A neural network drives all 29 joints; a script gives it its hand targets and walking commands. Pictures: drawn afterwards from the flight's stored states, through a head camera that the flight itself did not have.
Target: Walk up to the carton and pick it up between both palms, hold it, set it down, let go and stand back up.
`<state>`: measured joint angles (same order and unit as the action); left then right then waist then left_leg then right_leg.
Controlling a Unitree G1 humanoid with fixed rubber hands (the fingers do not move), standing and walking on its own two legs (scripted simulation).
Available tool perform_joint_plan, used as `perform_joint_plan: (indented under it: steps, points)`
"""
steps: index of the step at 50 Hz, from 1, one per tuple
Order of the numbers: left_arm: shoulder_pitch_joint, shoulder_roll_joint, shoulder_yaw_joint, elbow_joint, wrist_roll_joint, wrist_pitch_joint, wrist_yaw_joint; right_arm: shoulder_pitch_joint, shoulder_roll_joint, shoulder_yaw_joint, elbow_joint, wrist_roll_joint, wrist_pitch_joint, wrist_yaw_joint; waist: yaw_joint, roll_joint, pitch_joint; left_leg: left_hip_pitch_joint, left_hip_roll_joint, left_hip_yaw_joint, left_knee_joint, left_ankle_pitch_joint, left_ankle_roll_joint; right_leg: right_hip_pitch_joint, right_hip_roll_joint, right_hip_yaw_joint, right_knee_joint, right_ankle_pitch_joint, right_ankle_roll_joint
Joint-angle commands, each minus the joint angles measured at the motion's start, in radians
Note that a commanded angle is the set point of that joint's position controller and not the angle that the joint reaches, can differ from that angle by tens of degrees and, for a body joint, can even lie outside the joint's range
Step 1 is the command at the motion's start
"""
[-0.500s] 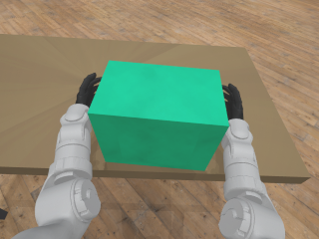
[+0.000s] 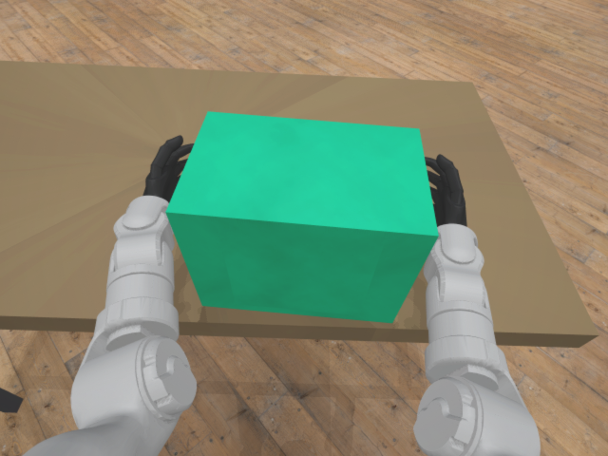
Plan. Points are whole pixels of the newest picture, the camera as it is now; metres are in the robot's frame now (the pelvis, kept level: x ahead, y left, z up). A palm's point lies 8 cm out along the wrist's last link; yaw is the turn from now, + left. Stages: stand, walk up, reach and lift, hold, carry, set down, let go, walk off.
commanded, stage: set down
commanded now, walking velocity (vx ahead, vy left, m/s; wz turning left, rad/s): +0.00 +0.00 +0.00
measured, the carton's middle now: (304, 222) +0.42 +0.04 +0.08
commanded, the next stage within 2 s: none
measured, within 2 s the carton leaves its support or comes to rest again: neither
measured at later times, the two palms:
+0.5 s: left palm (158, 199) +0.43 +0.25 +0.09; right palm (470, 219) +0.43 -0.18 +0.10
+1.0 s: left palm (132, 159) +0.43 +0.26 +0.16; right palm (507, 184) +0.43 -0.20 +0.16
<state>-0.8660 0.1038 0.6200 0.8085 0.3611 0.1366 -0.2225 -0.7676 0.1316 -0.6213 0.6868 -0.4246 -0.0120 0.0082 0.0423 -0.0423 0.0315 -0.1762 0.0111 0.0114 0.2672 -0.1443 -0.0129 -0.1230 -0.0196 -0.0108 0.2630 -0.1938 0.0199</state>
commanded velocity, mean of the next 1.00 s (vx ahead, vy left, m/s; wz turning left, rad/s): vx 0.00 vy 0.00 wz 0.00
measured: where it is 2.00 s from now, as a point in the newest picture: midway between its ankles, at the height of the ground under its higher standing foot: outside the picture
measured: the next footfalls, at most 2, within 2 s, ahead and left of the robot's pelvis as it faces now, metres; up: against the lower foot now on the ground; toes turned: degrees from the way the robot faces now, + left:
none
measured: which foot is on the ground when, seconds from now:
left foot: down 0.00-1.00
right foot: down 0.00-1.00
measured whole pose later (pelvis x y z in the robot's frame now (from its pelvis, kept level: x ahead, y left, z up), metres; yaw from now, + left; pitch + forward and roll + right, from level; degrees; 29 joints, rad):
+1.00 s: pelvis -0.04 -0.01 -0.02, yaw +0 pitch +19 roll -1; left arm -1.24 0.52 -0.24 1.41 -0.48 0.00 -0.05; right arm -1.15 -0.36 0.15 1.25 0.51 0.06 -0.05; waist -0.03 -0.03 -0.25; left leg -0.66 0.05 -0.01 0.49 -0.15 -0.03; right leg -0.59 0.02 -0.03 0.46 -0.19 0.00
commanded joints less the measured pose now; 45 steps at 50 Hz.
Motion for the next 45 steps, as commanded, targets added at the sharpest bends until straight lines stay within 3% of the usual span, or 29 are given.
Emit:
perform_joint_plan:
  steps: [1,4,6,9,11,14,18,23,27,31,35,40,45]
  points:
    - [-0.456,-0.375,-0.242,0.005,-0.011,-0.072,-0.023,-0.408,0.308,0.242,0.019,-0.023,-0.039,0.073,-0.033,0.066,-0.344,0.254,-0.008,0.132,0.055,0.409,-0.023,0.015,0.048,-0.102,0.001,0.209,0.062]
    - [-0.437,-0.239,-0.228,0.038,-0.023,-0.090,0.013,-0.372,0.182,0.210,0.054,-0.014,-0.043,0.046,-0.029,0.059,-0.336,0.253,-0.008,0.138,0.066,0.416,-0.026,0.014,0.051,-0.094,0.007,0.200,0.066]
    - [-0.395,-0.003,-0.239,0.050,-0.061,-0.112,0.081,-0.313,-0.053,0.188,0.103,0.042,-0.058,-0.007,-0.028,0.059,-0.317,0.242,-0.011,0.136,0.079,0.407,-0.026,0.005,0.054,-0.093,0.010,0.179,0.072]
    - [-0.431,0.151,-0.392,0.129,-0.247,-0.154,0.177,-0.399,-0.194,0.315,0.176,0.260,-0.060,-0.071,-0.036,0.074,-0.398,0.123,0.001,0.111,0.111,0.397,-0.030,-0.045,0.076,-0.061,0.023,0.233,0.032]
    - [-0.494,0.218,-0.467,0.232,-0.372,-0.190,0.211,-0.481,-0.255,0.395,0.253,0.372,-0.067,-0.099,-0.037,0.075,-0.502,0.024,0.004,0.097,0.136,0.381,-0.038,-0.040,0.068,-0.036,0.053,0.306,0.011]
    - [-0.588,0.319,-0.546,0.343,-0.519,-0.278,0.227,-0.583,-0.362,0.480,0.271,0.499,-0.111,-0.127,-0.027,0.101,-0.743,-0.028,0.001,0.078,0.212,0.416,-0.064,-0.044,0.054,-0.025,0.129,0.429,0.003]
    - [-0.650,0.430,-0.605,0.428,-0.620,-0.363,0.228,-0.654,-0.475,0.578,0.339,0.642,-0.150,-0.138,-0.017,0.109,-0.893,0.020,0.000,0.054,0.303,0.534,-0.091,-0.118,0.065,-0.050,0.192,0.520,0.015]
    - [-0.666,0.478,-0.679,0.523,-0.691,-0.370,0.200,-0.687,-0.576,0.696,0.514,0.798,-0.152,-0.111,-0.028,0.107,-0.806,0.033,0.011,0.032,0.319,0.536,-0.086,-0.248,0.072,-0.060,0.197,0.462,0.013]
    - [-0.698,0.493,-0.754,0.521,-0.756,-0.368,0.185,-0.726,-0.621,0.774,0.530,0.905,-0.146,-0.072,-0.025,0.113,-0.794,0.023,0.013,0.022,0.316,0.487,-0.072,-0.327,0.071,-0.063,0.184,0.370,0.009]
    - [-0.758,0.486,-0.837,0.463,-0.828,-0.343,0.178,-0.779,-0.624,0.822,0.460,0.970,-0.115,-0.042,-0.028,0.111,-0.826,-0.004,0.008,0.018,0.313,0.405,-0.051,-0.370,0.068,-0.064,0.182,0.295,0.005]
    - [-0.800,0.501,-0.877,0.457,-0.867,-0.303,0.170,-0.815,-0.629,0.821,0.443,0.975,-0.066,-0.031,-0.043,0.093,-0.819,-0.060,0.002,0.015,0.294,0.282,-0.025,-0.379,0.054,-0.055,0.185,0.234,-0.003]
    - [-0.840,0.562,-0.860,0.476,-0.861,-0.263,0.170,-0.855,-0.668,0.781,0.443,0.955,-0.029,-0.043,-0.051,0.078,-0.846,-0.138,-0.008,0.022,0.261,0.194,-0.013,-0.307,0.042,-0.041,0.200,0.244,0.001]
    - [-0.875,0.595,-0.834,0.463,-0.840,-0.210,0.175,-0.890,-0.690,0.740,0.421,0.933,0.009,-0.061,-0.054,0.085,-0.870,-0.136,-0.014,0.028,0.239,0.188,-0.020,-0.244,0.045,-0.043,0.199,0.286,0.004]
